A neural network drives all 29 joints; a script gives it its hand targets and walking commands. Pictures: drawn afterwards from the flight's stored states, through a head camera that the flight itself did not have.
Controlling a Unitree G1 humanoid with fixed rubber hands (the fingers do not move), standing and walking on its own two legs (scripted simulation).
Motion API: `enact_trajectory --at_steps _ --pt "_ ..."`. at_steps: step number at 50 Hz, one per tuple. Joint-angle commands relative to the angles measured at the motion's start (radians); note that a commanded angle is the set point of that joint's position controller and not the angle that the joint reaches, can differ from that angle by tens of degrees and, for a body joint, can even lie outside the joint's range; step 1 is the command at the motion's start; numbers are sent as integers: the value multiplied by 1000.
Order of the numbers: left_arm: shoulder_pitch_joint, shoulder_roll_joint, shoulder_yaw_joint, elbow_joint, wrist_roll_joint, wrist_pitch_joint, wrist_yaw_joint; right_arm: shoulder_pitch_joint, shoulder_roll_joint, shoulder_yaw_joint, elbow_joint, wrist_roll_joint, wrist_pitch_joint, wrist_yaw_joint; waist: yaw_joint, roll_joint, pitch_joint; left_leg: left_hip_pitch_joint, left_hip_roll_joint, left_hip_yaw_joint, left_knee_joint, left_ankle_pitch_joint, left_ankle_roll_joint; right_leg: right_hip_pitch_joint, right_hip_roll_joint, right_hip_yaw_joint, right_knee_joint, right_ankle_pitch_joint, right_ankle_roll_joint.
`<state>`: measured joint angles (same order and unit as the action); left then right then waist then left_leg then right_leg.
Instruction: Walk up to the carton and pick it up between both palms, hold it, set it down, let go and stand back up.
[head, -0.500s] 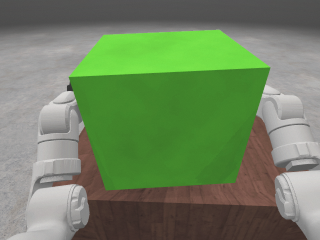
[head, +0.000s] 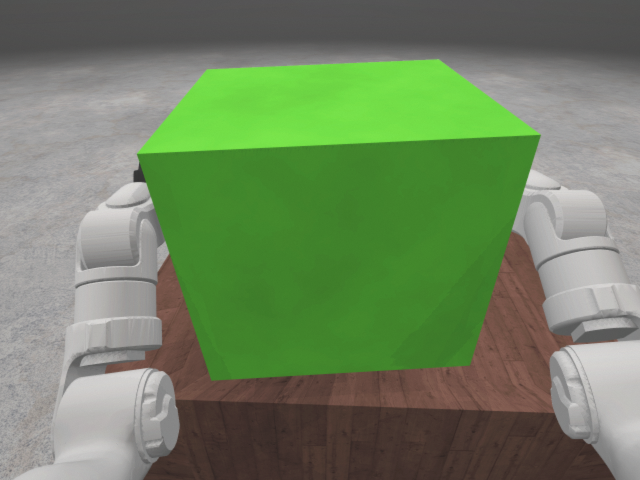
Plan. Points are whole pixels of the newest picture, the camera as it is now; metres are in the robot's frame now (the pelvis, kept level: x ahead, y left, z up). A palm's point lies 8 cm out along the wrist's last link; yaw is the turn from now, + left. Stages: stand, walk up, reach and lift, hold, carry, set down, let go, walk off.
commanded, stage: hold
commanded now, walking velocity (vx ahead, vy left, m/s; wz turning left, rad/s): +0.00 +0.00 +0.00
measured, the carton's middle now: (331, 210) +0.39 -0.01 +0.23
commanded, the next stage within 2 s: set down in 0.54 s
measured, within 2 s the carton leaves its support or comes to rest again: neither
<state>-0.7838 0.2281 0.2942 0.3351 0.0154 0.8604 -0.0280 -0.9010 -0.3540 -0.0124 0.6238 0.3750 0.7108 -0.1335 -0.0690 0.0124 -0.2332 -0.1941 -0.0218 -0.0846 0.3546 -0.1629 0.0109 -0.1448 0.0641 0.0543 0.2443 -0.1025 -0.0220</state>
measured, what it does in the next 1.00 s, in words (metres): stands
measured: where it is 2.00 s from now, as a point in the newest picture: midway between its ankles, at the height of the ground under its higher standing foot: outside the picture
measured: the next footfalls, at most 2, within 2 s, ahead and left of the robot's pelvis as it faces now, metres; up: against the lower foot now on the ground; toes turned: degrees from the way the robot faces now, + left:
none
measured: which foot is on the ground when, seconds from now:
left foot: down 0.00-1.00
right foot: down 0.00-1.00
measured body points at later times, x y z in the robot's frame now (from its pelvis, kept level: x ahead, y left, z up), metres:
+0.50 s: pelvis +0.00 +0.00 +0.00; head -0.09 +0.01 +0.44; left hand +0.38 +0.20 +0.27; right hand +0.37 -0.22 +0.27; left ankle +0.01 +0.11 -0.75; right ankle +0.02 -0.11 -0.75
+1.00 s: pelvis +0.00 +0.00 +0.00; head -0.06 +0.02 +0.45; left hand +0.39 +0.21 +0.24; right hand +0.39 -0.20 +0.23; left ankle +0.01 +0.11 -0.75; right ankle +0.02 -0.11 -0.75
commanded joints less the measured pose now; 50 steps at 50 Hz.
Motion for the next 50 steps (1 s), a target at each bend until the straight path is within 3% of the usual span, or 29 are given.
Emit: enact_trajectory --at_steps 1,5,21,24,28,30,34,39,42,45,47,50 --pt "-940 -576 -423 -273 -197 -92 -149 -968 651 238 -437 202 -66 162 -6 13 -394 49 2 4 -42 165 -23 224 -17 18 28 247 7" --pt "-929 -579 -402 -227 -186 -91 -152 -972 648 228 -421 196 -67 164 2 8 -359 34 -2 10 -56 123 -19 206 -21 19 13 197 7" --pt "-903 -568 -407 -272 -181 -85 -150 -946 647 240 -454 206 -64 154 -6 3 -378 65 -1 8 -42 185 -24 227 -16 19 23 280 15" --pt "-905 -581 -425 -288 -190 -83 -149 -953 642 241 -475 207 -70 154 -4 29 -389 58 -2 8 -40 185 -28 242 -15 17 25 271 12" --pt "-849 -574 -381 -270 -185 -83 -146 -910 667 260 -458 203 -61 155 3 -5 -357 40 -10 8 -53 180 -14 237 -7 5 23 234 19" --pt "-868 -555 -370 -281 -166 -104 -147 -883 661 241 -416 183 -80 164 5 19 -334 36 -9 12 -65 147 -14 223 -13 3 20 194 19" --pt "-864 -551 -354 -227 -144 -153 -156 -905 651 214 -402 118 -144 178 9 7 -308 41 -6 16 -80 90 -12 202 -14 -15 12 137 21" --pt "-863 -571 -370 -153 -127 -229 -168 -889 655 174 -348 27 -243 189 -20 19 -290 75 -6 26 -92 51 -14 180 -25 -32 -3 84 24" --pt "-843 -580 -391 -156 -120 -270 -165 -875 659 174 -356 -4 -303 189 -32 14 -316 112 -15 29 -77 110 -19 192 -26 -42 4 132 27" --pt "-804 -582 -381 -116 -98 -297 -170 -845 655 169 -332 -44 -348 191 -31 4 -282 118 -17 37 -85 92 -16 200 -29 -55 0 112 30" --pt "-790 -597 -405 -137 -95 -312 -165 -832 652 173 -348 -48 -380 191 -37 26 -305 144 -19 39 -77 144 -25 214 -28 -61 10 153 29" --pt "-761 -600 -420 -156 -95 -332 -165 -805 656 193 -381 -57 -415 185 -46 13 -319 175 -24 41 -59 197 -32 227 -26 -68 15 205 37"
